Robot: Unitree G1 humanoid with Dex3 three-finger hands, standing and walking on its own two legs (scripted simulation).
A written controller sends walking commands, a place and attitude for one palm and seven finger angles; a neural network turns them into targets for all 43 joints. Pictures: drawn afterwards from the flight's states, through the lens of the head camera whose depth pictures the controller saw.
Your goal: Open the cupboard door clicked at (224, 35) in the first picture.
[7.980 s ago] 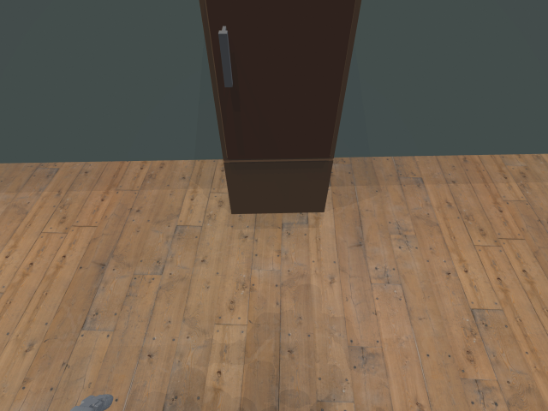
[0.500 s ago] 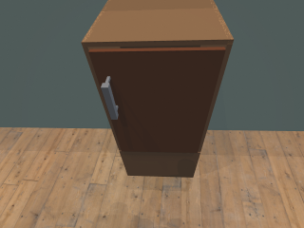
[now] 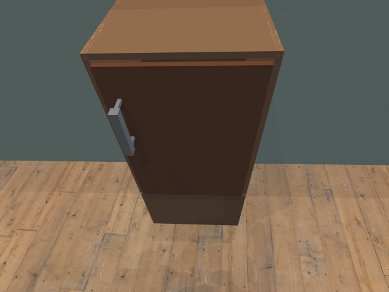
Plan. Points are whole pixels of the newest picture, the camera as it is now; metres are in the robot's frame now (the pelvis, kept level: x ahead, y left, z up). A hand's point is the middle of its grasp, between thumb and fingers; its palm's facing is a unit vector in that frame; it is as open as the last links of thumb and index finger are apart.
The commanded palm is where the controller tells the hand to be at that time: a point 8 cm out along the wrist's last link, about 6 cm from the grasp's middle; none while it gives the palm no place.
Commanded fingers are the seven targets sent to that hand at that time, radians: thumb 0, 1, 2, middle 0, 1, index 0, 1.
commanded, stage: look again from close up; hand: left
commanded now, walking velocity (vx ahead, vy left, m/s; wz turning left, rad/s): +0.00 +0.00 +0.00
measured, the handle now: (124, 128) +0.51 +0.22 +0.02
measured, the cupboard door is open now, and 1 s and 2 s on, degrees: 0 0 0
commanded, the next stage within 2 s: raise the hand with hooked fingers in 0.06 s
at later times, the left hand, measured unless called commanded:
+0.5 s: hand (111, 266) +0.17 +0.18 -0.02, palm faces -0.03 -1.00 +0.00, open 8.1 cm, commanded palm +0.12 +0.25 -0.05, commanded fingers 0.00 0.48 0.72 -0.23 -0.57 -0.23 -0.57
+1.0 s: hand (81, 258) +0.19 +0.24 -0.02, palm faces +0.00 -1.00 -0.05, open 11.1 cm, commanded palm +0.16 +0.30 -0.01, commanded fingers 0.00 -0.10 0.47 -0.27 -0.94 -0.27 -0.94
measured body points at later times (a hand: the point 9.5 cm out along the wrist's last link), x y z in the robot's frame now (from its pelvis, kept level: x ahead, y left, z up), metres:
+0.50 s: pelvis -0.04 +0.01 -0.06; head +0.00 +0.01 +0.39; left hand +0.17 +0.23 -0.01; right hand +0.18 -0.27 -0.09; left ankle -0.06 +0.14 -0.74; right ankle +0.01 -0.08 -0.74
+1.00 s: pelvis -0.05 +0.04 -0.07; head +0.02 +0.05 +0.38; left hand +0.18 +0.30 -0.01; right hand +0.10 -0.18 -0.16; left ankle -0.06 +0.14 -0.74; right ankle +0.01 -0.08 -0.74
